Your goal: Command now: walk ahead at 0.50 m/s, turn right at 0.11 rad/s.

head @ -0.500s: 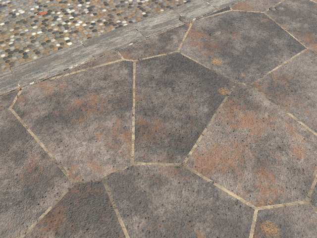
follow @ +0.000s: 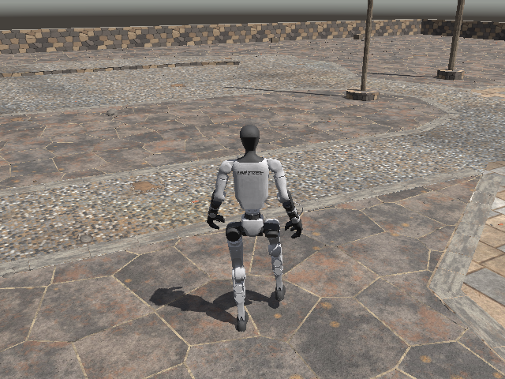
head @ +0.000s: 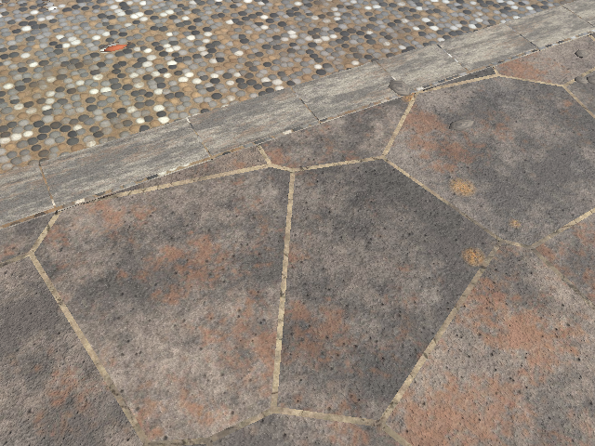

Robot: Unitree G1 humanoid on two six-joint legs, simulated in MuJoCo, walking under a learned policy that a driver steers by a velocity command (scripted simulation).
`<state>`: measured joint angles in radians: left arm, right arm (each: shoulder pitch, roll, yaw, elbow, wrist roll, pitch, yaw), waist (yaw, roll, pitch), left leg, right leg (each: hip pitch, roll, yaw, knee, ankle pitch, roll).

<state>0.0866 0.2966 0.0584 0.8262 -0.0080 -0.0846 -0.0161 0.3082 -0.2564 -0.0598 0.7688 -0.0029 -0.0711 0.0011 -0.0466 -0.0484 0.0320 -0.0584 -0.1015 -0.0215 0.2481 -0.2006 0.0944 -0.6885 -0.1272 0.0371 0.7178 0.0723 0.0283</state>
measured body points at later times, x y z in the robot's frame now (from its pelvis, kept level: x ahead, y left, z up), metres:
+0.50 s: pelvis +0.30 -0.07 +0.00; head +0.33 -0.09 +0.45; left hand +0.44 +0.19 -0.12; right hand +0.42 -0.37 -0.09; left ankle +0.49 +0.08 -0.69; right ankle +0.27 -0.14 -0.75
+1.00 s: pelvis +0.58 -0.11 +0.00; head +0.60 -0.12 +0.45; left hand +0.88 +0.01 -0.09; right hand +0.45 -0.37 -0.12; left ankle +0.59 +0.01 -0.75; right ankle +0.60 -0.31 -0.68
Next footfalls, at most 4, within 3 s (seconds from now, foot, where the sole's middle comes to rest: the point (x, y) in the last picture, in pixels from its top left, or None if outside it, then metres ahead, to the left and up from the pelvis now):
0.22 right None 0.31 -0.15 -0.78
0.68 left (286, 386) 0.62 0.00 -0.78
1.20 right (437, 344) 0.72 -0.38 -0.78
1.70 left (416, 224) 1.11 -0.40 -0.78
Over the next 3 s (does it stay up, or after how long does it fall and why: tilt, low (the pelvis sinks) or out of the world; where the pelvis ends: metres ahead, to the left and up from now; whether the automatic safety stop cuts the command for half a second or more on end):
stays up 1.47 -0.77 -0.01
